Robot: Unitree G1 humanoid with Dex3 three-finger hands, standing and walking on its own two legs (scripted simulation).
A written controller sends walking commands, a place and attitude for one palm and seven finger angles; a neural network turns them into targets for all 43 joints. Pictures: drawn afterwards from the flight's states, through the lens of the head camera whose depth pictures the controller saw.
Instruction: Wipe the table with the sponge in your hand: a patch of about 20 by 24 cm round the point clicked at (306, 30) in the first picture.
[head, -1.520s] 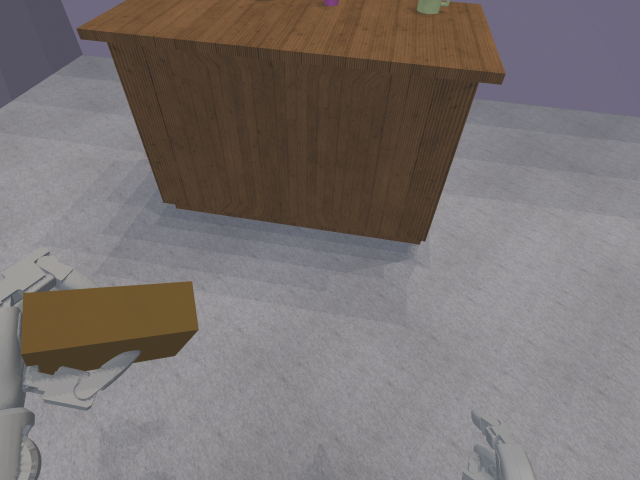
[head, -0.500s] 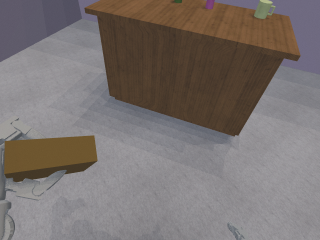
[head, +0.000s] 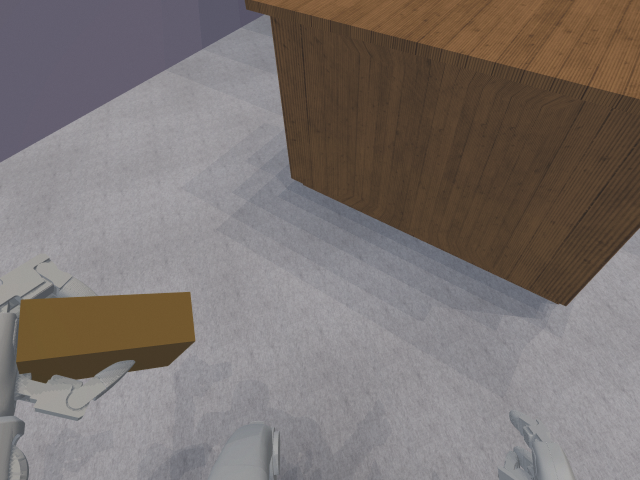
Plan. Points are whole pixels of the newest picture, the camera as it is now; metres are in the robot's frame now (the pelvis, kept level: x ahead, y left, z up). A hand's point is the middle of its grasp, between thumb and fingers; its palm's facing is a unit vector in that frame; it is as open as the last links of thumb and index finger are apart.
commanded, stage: walk to a spot facing it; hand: left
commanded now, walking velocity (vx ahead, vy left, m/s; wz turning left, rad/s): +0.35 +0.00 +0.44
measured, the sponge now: (133, 336) +0.23 +0.19 +0.13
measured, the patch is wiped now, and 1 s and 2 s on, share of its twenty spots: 0.00 0.00 0.00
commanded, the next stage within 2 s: none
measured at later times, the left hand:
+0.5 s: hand (79, 214) +0.33 +0.25 +0.20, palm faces +0.50 -0.74 -0.45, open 9.1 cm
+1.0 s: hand (109, 166) +0.40 +0.26 +0.19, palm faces +0.67 -0.57 -0.49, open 9.1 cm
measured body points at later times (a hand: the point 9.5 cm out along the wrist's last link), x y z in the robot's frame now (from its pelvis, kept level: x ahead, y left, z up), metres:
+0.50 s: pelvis +0.16 -0.01 +0.00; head +0.18 +0.01 +0.45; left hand +0.29 +0.29 +0.22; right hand +0.35 -0.18 -0.09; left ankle +0.17 +0.10 -0.74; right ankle +0.24 -0.16 -0.67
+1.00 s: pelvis +0.30 -0.04 -0.01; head +0.34 -0.02 +0.44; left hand +0.36 +0.28 +0.22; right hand +0.55 -0.23 -0.09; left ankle +0.32 +0.11 -0.71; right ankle +0.28 -0.16 -0.74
